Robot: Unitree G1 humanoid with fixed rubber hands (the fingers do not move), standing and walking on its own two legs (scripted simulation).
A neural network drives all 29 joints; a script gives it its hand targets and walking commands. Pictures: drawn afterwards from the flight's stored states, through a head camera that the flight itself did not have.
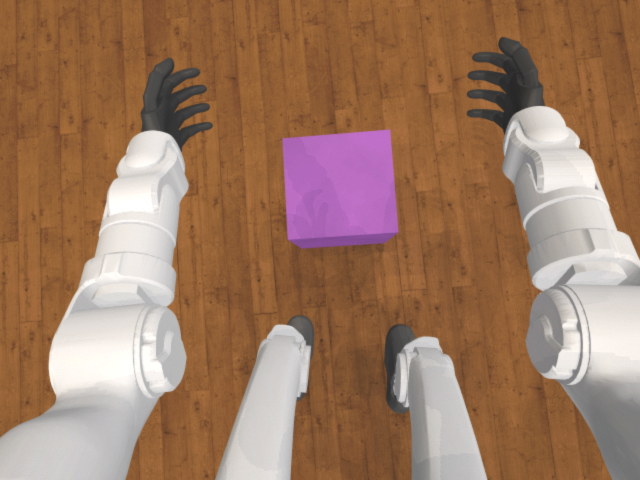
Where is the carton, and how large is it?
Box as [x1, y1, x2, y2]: [282, 130, 397, 248]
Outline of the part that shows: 389,130 282,138 288,239 302,248 379,243 386,241 397,232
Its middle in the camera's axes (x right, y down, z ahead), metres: +0.05 -0.10 +0.87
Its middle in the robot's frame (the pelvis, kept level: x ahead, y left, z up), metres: +0.51 +0.05 -0.52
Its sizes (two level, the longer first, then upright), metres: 0.210 0.200 0.250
